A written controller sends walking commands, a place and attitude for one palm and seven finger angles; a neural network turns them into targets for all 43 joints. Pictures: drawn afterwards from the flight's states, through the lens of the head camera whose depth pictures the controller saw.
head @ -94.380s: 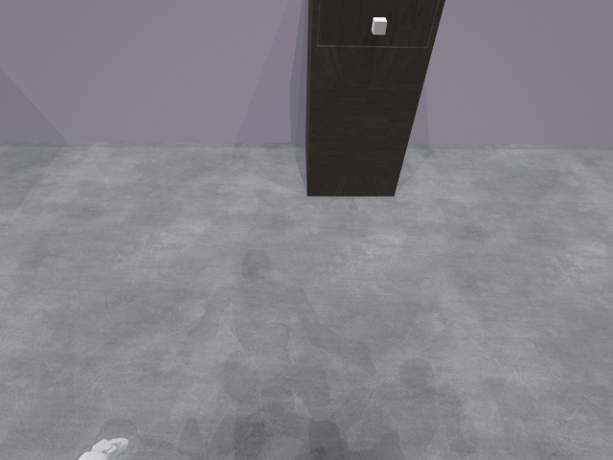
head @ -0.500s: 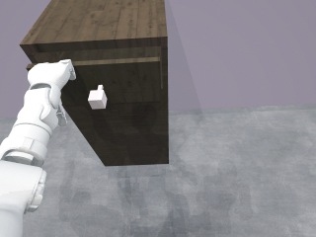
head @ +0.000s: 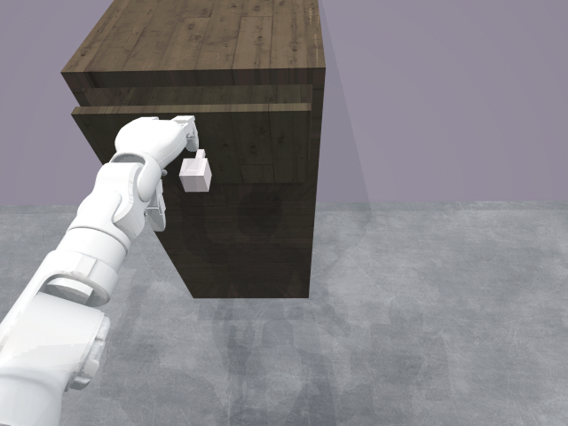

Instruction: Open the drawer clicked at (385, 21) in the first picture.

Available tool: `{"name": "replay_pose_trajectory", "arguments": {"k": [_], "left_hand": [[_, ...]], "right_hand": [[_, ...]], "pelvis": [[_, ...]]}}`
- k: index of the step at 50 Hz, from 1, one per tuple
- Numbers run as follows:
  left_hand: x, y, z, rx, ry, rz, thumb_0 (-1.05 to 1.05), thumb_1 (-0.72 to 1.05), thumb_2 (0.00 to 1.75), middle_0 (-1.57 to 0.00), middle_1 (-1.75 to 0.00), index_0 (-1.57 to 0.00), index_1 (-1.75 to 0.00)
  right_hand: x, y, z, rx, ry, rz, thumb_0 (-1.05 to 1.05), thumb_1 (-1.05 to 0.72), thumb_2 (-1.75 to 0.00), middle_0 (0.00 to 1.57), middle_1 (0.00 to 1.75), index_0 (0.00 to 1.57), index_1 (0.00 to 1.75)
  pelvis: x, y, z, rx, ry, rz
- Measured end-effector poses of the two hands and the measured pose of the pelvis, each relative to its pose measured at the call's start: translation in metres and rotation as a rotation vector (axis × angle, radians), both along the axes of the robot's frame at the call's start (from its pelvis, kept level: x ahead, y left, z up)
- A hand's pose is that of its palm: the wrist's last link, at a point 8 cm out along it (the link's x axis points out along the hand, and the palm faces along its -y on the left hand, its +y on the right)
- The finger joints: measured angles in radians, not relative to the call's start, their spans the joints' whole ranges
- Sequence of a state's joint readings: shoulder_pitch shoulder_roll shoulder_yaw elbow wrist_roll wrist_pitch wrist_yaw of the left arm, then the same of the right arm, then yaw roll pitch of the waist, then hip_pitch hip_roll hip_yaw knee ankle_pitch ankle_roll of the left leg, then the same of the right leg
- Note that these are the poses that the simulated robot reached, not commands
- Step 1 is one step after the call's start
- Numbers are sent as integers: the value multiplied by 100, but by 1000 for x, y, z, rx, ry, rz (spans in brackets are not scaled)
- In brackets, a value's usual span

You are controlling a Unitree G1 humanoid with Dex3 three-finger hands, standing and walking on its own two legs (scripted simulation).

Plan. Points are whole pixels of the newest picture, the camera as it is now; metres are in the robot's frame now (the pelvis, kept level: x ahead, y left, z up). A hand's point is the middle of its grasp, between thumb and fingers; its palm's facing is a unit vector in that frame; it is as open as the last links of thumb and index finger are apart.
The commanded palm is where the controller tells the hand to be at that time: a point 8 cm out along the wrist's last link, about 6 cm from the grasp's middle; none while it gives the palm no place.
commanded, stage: move the hooked fingers above the handle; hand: left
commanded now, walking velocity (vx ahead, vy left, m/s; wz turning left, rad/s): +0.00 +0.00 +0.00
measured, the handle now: (198, 167) +0.52 +0.17 +0.05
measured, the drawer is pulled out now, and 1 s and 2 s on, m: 0.07 0.06 0.06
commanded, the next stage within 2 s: lower the fingers behind the handle in 0.68 s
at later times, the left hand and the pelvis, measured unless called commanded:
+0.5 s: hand (153, 184) +0.43 +0.21 +0.10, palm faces -0.19 +0.01 -0.98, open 13.9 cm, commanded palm +0.44 +0.20 +0.17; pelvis -0.01 -0.02 +0.00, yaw +0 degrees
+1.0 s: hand (132, 149) +0.47 +0.24 +0.13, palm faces -0.11 -0.01 -0.99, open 14.7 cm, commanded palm +0.45 +0.22 +0.16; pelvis +0.01 -0.02 +0.00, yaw -2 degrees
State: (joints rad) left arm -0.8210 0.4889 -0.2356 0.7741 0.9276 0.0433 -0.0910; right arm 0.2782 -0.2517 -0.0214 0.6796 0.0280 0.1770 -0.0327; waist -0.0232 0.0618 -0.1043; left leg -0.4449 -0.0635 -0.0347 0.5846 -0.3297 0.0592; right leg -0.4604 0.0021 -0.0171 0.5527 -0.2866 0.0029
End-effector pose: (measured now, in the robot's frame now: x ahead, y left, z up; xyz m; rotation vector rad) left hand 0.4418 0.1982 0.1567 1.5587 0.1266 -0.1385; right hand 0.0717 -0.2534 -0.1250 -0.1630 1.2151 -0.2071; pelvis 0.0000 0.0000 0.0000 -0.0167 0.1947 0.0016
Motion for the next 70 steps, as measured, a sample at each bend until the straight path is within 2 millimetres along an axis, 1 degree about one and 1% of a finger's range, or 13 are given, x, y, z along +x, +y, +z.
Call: {"name": "replay_pose_trajectory", "arguments": {"k": [4,7,13,18,21,27,32,37,43,50,58,65,70], "left_hand": [[-4,-48,-12,-88,-36,-234,0,-49,30,-32,-120,-31,-120],[0,-57,-5,-114,-172,-273,0,-49,30,-33,-120,-31,-120],[13,-24,19,1,-321,-72,0,-49,30,-39,-124,-32,-120],[4,29,20,67,-196,215,0,-49,30,-37,-124,-31,-120],[-8,40,12,79,-76,246,0,-49,30,-35,-122,-31,-120],[-21,-14,-9,-9,13,-86,0,-49,30,-33,-121,-31,-120],[-11,-54,2,-74,-174,-266,0,-49,30,-33,-121,-32,-120],[16,-30,31,-15,-346,-71,0,-49,30,-33,-120,-32,-120],[22,28,32,65,-178,253,0,-49,30,-32,-120,-29,-120],[14,37,32,20,-56,140,0,-49,30,-32,-120,-14,-116],[-10,31,-28,-53,-21,-47,0,-49,30,-32,-120,-19,-118],[-9,27,-22,-25,-217,-70,0,-49,30,-32,-120,-25,-119],[5,14,-27,-2,-200,22,0,-49,30,-32,-120,-29,-120]], "right_hand": [[-1,-4,5,-35,-32,-22,1,-90,-90,21,30,20,30],[-5,-7,6,-44,-53,-38,1,-90,-90,21,30,20,30],[-15,-5,-7,1,-16,-43,1,-90,-90,20,30,20,30],[-18,-6,-9,37,-2,-59,1,-90,-90,20,30,20,30],[-15,-14,-3,16,-10,-52,1,-90,-90,21,30,20,30],[2,-37,13,-95,-43,12,1,-90,-90,21,30,20,30],[12,-47,18,-129,-102,1,1,-90,-90,20,30,20,30],[7,-39,8,-74,-95,-29,1,-90,-90,20,30,20,30],[-8,-20,-7,19,-8,-58,1,-90,-90,20,30,20,30],[-11,-29,6,-43,28,-50,1,-90,-90,21,30,20,30],[2,-43,12,-125,19,-11,1,-90,-90,21,30,20,30],[7,-26,-1,-82,11,30,1,-90,-90,20,30,20,30],[-2,-6,-10,-6,8,7,1,-90,-90,20,30,20,30]], "pelvis": [[-2,1,-2,1,-10,-17],[-6,0,-3,4,2,-35],[-11,-4,-2,11,20,-61],[-8,-10,2,16,13,-64],[-6,-14,4,13,-6,-38],[-8,-18,3,8,-37,11],[-11,-18,-1,9,-8,-7],[-11,-19,-2,14,20,-43],[-2,-19,2,17,27,-59],[6,-21,3,8,5,-33],[2,-10,-5,-2,30,-19],[-3,-2,-12,-10,69,5],[-7,0,-13,-10,72,-4]]}}
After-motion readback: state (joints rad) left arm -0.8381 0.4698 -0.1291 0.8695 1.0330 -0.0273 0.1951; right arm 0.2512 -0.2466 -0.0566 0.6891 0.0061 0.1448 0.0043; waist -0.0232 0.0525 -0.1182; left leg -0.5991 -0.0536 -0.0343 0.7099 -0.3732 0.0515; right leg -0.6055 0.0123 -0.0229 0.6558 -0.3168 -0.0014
